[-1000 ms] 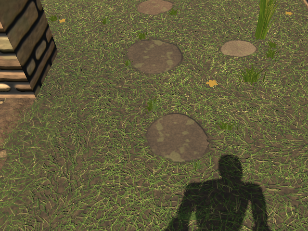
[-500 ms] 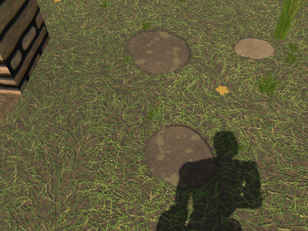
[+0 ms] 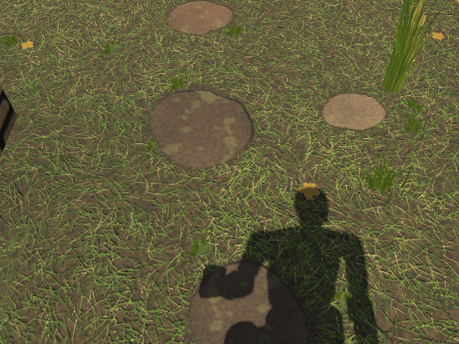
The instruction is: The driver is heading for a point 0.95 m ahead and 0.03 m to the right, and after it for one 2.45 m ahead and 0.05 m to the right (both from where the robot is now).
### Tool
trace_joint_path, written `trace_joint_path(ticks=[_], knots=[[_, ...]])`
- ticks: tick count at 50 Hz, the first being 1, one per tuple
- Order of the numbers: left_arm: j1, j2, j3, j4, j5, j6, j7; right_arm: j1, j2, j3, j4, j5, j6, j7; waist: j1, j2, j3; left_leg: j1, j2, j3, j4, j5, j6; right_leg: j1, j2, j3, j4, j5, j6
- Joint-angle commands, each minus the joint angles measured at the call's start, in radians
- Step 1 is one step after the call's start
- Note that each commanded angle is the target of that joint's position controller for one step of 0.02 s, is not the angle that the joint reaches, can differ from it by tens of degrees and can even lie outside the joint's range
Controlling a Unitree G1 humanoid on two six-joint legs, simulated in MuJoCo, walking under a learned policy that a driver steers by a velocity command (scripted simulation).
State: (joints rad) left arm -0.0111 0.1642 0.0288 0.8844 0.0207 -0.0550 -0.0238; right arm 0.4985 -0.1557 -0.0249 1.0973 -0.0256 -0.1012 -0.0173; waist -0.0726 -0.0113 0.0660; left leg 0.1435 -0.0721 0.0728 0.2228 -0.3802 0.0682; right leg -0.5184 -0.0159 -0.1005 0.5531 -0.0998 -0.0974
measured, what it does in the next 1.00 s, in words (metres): walks ahead: right foot, then left foot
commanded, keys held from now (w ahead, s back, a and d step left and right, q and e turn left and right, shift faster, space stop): w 1.00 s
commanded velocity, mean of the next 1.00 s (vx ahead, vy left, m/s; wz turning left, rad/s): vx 0.50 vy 0.00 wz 0.00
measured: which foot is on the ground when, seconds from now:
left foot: down 0.00-0.04, up 0.06-0.56, down 0.58-1.00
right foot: up 0.00-0.00, down 0.02-0.58, up 0.60-1.00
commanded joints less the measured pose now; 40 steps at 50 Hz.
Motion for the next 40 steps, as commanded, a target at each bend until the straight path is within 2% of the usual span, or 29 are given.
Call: trace_joint_path(ticks=[1, 2, 3, 4, 5, 6, 8, 9, 11, 12, 14, 18, 23, 25, 26, 27, 28, 29, 30, 31, 32, 33, 34, 36, 38, 40], knots=[[0.313, 0.131, 0.050, 0.052, 0.009, -0.028, 0.023, -0.003, -0.162, -0.029, -0.026, 0.004, -0.001, -0.006, 0.193, 0.079, -0.137, -0.075, 0.245, -0.045, 0.413, 1.049, 0.077, 0.363, 0.056, -0.013, -0.104, -0.008, -0.067], [0.489, 0.209, 0.074, 0.088, 0.036, -0.034, 0.034, -0.011, -0.130, -0.019, -0.058, 0.016, -0.002, -0.002, 0.249, 0.004, -0.257, -0.288, 0.200, -0.017, 0.698, 0.712, 0.062, 0.628, -0.145, 0.201, -0.106, -0.086, -0.118], [0.519, 0.291, 0.095, 0.091, 0.044, -0.028, 0.027, 0.118, -0.032, -0.006, -0.068, 0.055, 0.001, 0.011, 0.180, -0.223, -0.360, -0.656, -0.004, 0.011, 1.079, -0.095, 0.020, 0.869, -0.430, 0.715, -0.210, -0.117, -0.274], [0.436, 0.241, 0.088, 0.084, 0.003, -0.015, 0.016, 0.041, -0.132, -0.032, -0.065, 0.027, 0.006, 0.008, 0.165, -0.059, -0.302, -0.742, 0.039, -0.130, 1.144, -0.087, 0.038, 0.785, -0.378, 0.745, -0.276, -0.199, -0.248], [0.327, 0.184, 0.070, 0.067, -0.007, -0.017, 0.013, -0.055, -0.131, -0.036, -0.100, 0.020, 0.003, 0.011, 0.129, -0.039, -0.148, -0.779, 0.086, -0.130, 1.107, 0.008, 0.041, 0.635, -0.347, 0.579, -0.303, -0.187, -0.210], [0.281, 0.128, 0.055, 0.065, -0.003, -0.026, 0.009, -0.102, -0.115, -0.034, -0.110, 0.016, -0.001, 0.013, 0.107, 0.008, -0.075, -0.753, 0.117, -0.126, 1.053, 0.067, 0.038, 0.518, -0.302, 0.477, -0.340, -0.079, -0.178], [0.285, 0.067, 0.034, 0.093, -0.004, -0.038, 0.019, -0.091, -0.081, -0.034, -0.106, -0.008, 0.022, 0.023, 0.052, -0.016, -0.039, -0.664, 0.154, -0.118, 0.960, 0.104, 0.020, 0.391, -0.220, 0.327, -0.376, 0.039, -0.119], [0.315, 0.067, 0.031, 0.107, -0.005, -0.046, 0.022, -0.081, -0.066, -0.034, -0.103, -0.011, 0.033, 0.030, 0.043, -0.028, -0.042, -0.642, 0.153, -0.109, 0.937, 0.109, 0.011, 0.375, -0.209, 0.294, -0.382, 0.089, -0.114], [0.365, 0.099, 0.035, 0.128, -0.009, -0.057, 0.025, -0.114, -0.061, -0.035, -0.118, -0.015, 0.049, 0.039, 0.033, -0.031, -0.028, -0.672, 0.160, -0.086, 0.896, 0.132, -0.007, 0.368, -0.193, 0.245, -0.398, 0.160, -0.115], [0.381, 0.116, 0.037, 0.132, -0.009, -0.059, 0.026, -0.155, -0.064, -0.035, -0.133, -0.015, 0.055, 0.042, 0.035, -0.033, -0.015, -0.705, 0.168, -0.075, 0.869, 0.162, -0.015, 0.368, -0.187, 0.227, -0.413, 0.158, -0.115], [0.417, 0.121, 0.034, 0.137, -0.010, -0.058, 0.025, -0.257, -0.077, -0.035, -0.170, -0.013, 0.060, 0.045, 0.053, -0.039, 0.014, -0.775, 0.183, -0.056, 0.791, 0.235, -0.032, 0.384, -0.173, 0.201, -0.435, 0.173, -0.109], [0.484, 0.115, 0.025, 0.148, -0.009, -0.056, 0.024, -0.425, -0.071, -0.024, -0.227, 0.001, 0.057, 0.049, 0.094, -0.048, 0.035, -0.786, 0.168, -0.015, 0.568, 0.352, -0.047, 0.430, -0.146, 0.148, -0.438, 0.273, -0.088], [0.562, 0.127, 0.024, 0.176, -0.001, -0.053, 0.034, -0.550, -0.078, -0.017, -0.273, 0.005, 0.049, 0.046, 0.130, -0.063, 0.047, -0.781, 0.132, 0.012, 0.403, 0.359, -0.015, 0.578, -0.184, 0.134, -0.399, 0.364, -0.095], [0.556, 0.137, 0.028, 0.181, 0.005, -0.050, 0.041, -0.554, -0.091, -0.022, -0.285, 0.004, 0.041, 0.044, 0.116, -0.063, 0.048, -0.758, 0.118, 0.012, 0.362, 0.298, 0.012, 0.633, -0.209, 0.130, -0.355, 0.451, -0.094], [0.538, 0.144, 0.030, 0.180, 0.006, -0.049, 0.044, -0.526, -0.097, -0.026, -0.280, 0.004, 0.036, 0.041, 0.096, -0.066, 0.035, -0.703, 0.099, 0.020, 0.338, 0.259, 0.030, 0.643, -0.213, 0.118, -0.310, 0.557, -0.085], [0.521, 0.155, 0.033, 0.179, 0.008, -0.047, 0.046, -0.463, -0.109, -0.033, -0.262, 0.003, 0.031, 0.035, 0.066, -0.073, 0.001, -0.612, 0.068, 0.031, 0.319, 0.221, 0.048, 0.644, -0.210, 0.106, -0.233, 0.690, -0.073], [0.506, 0.163, 0.036, 0.178, 0.007, -0.043, 0.046, -0.338, -0.125, -0.044, -0.221, 0.001, 0.024, 0.028, 0.013, -0.065, -0.062, -0.471, 0.035, 0.044, 0.274, 0.223, 0.069, 0.634, -0.192, 0.089, -0.090, 0.764, -0.059], [0.492, 0.156, 0.032, 0.171, 0.000, -0.040, 0.044, -0.164, -0.156, -0.061, -0.163, -0.012, 0.013, 0.019, -0.055, -0.034, -0.155, -0.237, 0.060, 0.014, 0.237, 0.264, 0.098, 0.525, -0.152, 0.059, 0.112, 0.658, -0.040], [0.516, 0.099, 0.016, 0.133, -0.024, -0.041, 0.036, -0.004, -0.251, -0.086, -0.138, -0.039, 0.007, 0.008, -0.085, 0.095, -0.291, 0.054, 0.314, -0.291, 0.219, 0.177, 0.170, 0.256, -0.074, 0.010, 0.443, 0.270, -0.008], [0.615, 0.058, 0.016, 0.136, -0.043, -0.038, 0.029, -0.001, -0.304, -0.099, -0.137, -0.030, 0.018, 0.020, -0.032, 0.243, -0.372, 0.189, 0.520, -0.731, 0.084, 0.179, 0.290, -0.017, 0.100, 0.050, 0.738, -0.454, 0.011], [0.517, 0.130, 0.036, 0.128, -0.017, -0.031, 0.031, -0.104, -0.255, -0.089, -0.147, 0.006, 0.029, 0.026, -0.002, 0.094, -0.256, 0.073, 0.458, -0.667, 0.051, 0.072, 0.252, -0.094, 0.028, 0.156, 0.784, -0.367, -0.005], [0.430, 0.123, 0.036, 0.100, -0.009, -0.036, 0.026, -0.200, -0.187, -0.069, -0.163, 0.013, 0.026, 0.029, 0.023, 0.059, -0.118, -0.084, 0.422, -0.519, 0.016, 0.088, 0.217, -0.111, -0.012, 0.150, 0.741, -0.272, -0.006], [0.396, 0.104, 0.035, 0.096, -0.007, -0.038, 0.023, -0.244, -0.140, -0.056, -0.165, 0.010, 0.019, 0.032, 0.051, 0.032, -0.061, -0.188, 0.371, -0.419, -0.021, 0.166, 0.180, -0.077, -0.045, 0.147, 0.680, -0.213, -0.004], [0.423, 0.075, 0.033, 0.106, 0.015, -0.014, 0.012, -0.235, -0.088, -0.038, -0.139, 0.013, 0.007, 0.023, 0.099, 0.062, -0.037, -0.296, 0.300, -0.285, -0.057, 0.283, 0.133, 0.011, -0.074, 0.137, 0.600, -0.176, 0.016], [0.414, 0.064, 0.034, 0.101, 0.018, 0.004, 0.003, -0.172, -0.106, -0.038, -0.113, 0.015, -0.008, 0.018, 0.110, 0.063, -0.039, -0.304, 0.283, -0.235, -0.070, 0.388, 0.135, 0.013, -0.075, 0.116, 0.568, -0.155, 0.034], [0.343, 0.069, 0.035, 0.075, 0.019, 0.016, -0.003, -0.135, -0.136, -0.042, -0.101, 0.017, -0.013, 0.016, 0.108, 0.062, -0.015, -0.297, 0.271, -0.198, -0.096, 0.401, 0.135, -0.052, -0.090, 0.099, 0.520, -0.098, 0.051]])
